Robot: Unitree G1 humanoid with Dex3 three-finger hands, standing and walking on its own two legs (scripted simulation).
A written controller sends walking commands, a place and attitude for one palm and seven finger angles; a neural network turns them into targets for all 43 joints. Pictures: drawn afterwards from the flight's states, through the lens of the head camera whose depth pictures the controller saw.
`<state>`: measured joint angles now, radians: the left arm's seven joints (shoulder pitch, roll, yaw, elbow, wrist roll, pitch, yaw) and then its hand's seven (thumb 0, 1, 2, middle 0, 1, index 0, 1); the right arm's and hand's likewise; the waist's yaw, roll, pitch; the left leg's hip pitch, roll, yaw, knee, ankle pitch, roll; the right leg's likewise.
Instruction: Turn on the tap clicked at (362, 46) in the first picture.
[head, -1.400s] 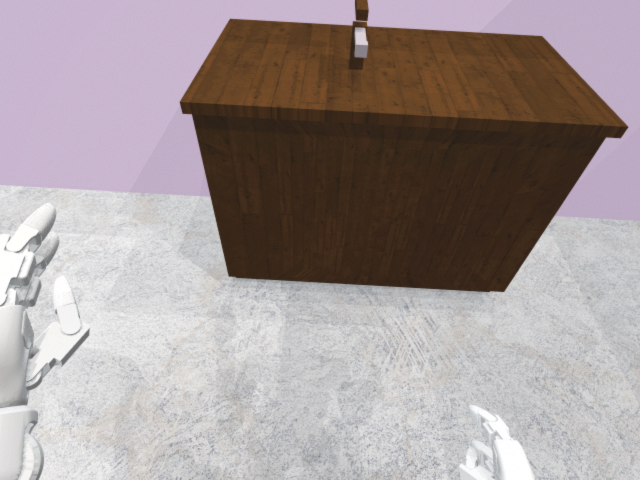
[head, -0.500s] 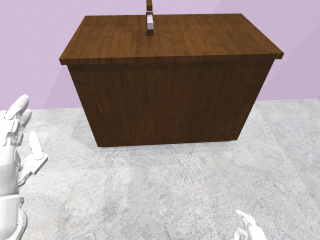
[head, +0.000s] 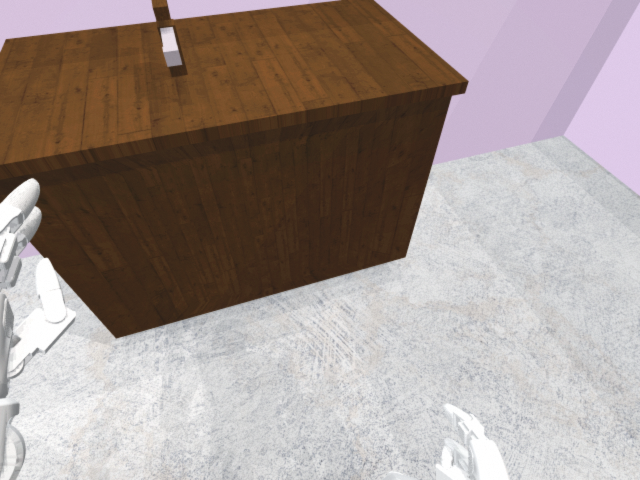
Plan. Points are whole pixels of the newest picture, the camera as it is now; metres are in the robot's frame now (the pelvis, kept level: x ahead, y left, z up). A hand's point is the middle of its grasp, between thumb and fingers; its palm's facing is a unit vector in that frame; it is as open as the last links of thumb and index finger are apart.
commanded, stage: take the last steps up to it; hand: left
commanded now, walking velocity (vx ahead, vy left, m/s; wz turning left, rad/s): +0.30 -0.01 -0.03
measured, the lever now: (172, 55) +0.81 +0.33 +0.13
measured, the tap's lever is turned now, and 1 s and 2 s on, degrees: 0 0 0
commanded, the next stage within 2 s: come to a stop and stand still in 1.74 s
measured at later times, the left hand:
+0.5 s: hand (122, 223) +0.32 +0.22 +0.18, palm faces +0.45 -0.83 -0.33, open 7.4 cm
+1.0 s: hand (201, 171) +0.42 +0.17 +0.17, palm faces +0.42 -0.80 -0.43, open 7.4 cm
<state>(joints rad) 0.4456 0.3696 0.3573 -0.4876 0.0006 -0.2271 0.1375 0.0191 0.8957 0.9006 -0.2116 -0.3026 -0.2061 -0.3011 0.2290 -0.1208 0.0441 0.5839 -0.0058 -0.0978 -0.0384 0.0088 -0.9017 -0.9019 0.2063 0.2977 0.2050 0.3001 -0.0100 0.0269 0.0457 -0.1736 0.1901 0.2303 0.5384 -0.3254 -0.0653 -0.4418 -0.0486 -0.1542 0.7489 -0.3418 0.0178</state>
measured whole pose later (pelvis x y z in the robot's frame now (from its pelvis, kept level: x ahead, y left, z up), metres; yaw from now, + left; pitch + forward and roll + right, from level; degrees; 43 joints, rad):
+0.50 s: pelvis +0.11 -0.02 -0.01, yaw -1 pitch -3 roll +1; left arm 0.41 0.36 0.37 -0.49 -0.02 -0.23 0.18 0.02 0.89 0.90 -0.22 -0.30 -0.21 -0.30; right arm 0.23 -0.22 -0.03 0.61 0.00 -0.06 -0.09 0.01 -0.91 -0.90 0.20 0.30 0.20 0.30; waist -0.01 -0.05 0.02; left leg -0.32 0.07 0.16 0.60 -0.22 0.01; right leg -0.30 -0.03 -0.09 0.86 -0.49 -0.02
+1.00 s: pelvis +0.20 -0.07 +0.01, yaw +1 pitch -1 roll +2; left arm 0.48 0.34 0.34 -0.49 -0.01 -0.22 0.16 0.02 0.89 0.90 -0.22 -0.30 -0.21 -0.30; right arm 0.22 -0.25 -0.03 0.64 0.00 -0.04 -0.07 0.01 -0.91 -0.90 0.20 0.30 0.20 0.30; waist 0.00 0.00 0.07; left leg -0.46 0.09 0.11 0.80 -0.31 -0.01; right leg -0.20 -0.06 -0.17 0.50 -0.29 -0.05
